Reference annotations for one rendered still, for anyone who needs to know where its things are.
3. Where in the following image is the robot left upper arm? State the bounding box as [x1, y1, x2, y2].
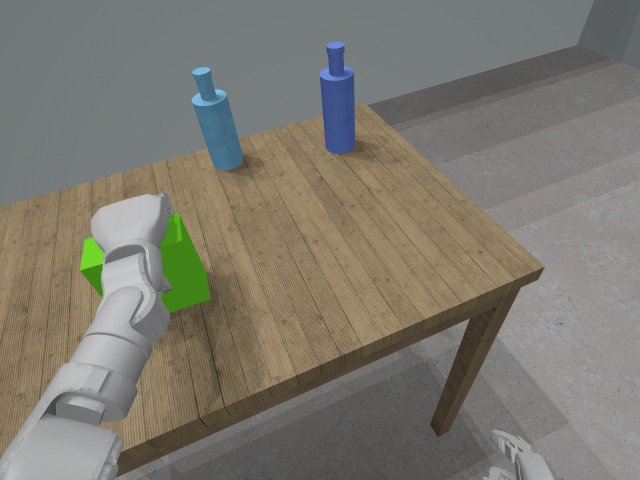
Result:
[3, 413, 124, 480]

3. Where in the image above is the left robot hand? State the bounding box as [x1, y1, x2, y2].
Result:
[91, 193, 175, 294]

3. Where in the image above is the right robot hand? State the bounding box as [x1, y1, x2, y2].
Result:
[483, 430, 555, 480]

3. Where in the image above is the table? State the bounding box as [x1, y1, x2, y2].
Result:
[0, 103, 545, 478]

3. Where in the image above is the sponge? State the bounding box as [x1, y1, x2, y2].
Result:
[80, 213, 211, 313]

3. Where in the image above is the robot left forearm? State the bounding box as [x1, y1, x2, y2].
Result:
[0, 240, 170, 480]

